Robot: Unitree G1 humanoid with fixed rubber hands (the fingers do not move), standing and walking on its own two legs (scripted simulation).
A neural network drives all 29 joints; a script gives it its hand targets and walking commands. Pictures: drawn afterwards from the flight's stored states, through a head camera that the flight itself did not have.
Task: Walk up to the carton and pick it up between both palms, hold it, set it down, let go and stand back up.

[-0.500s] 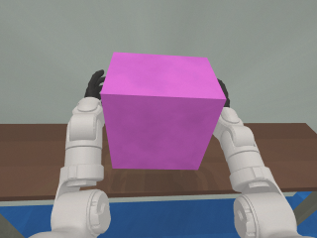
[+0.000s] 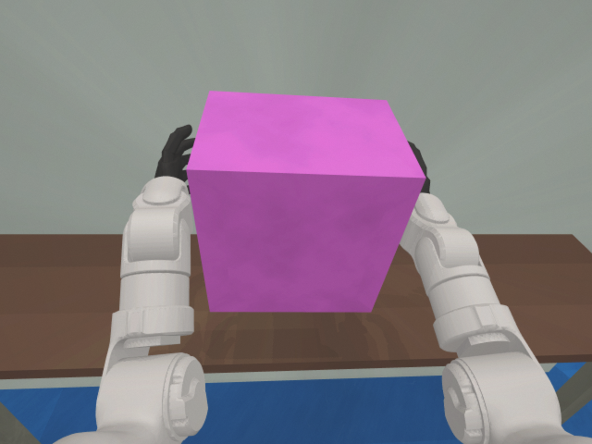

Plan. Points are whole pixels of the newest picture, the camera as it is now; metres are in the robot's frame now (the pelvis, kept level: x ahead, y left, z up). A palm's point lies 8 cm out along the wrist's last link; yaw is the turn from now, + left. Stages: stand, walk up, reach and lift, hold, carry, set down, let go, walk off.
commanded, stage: hold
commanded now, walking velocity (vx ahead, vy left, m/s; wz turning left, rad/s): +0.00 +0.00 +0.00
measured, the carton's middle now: (295, 208) +0.36 -0.01 +0.20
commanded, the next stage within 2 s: none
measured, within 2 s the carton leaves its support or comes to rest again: neither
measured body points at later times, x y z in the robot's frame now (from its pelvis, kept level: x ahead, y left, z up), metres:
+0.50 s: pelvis +0.00 +0.00 +0.00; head -0.09 +0.01 +0.44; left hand +0.38 +0.16 +0.26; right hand +0.38 -0.16 +0.24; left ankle +0.00 +0.12 -0.75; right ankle +0.02 -0.12 -0.75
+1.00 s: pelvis +0.00 +0.00 +0.00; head -0.08 +0.02 +0.44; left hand +0.38 +0.15 +0.25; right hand +0.38 -0.16 +0.24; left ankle +0.00 +0.12 -0.75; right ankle +0.02 -0.12 -0.75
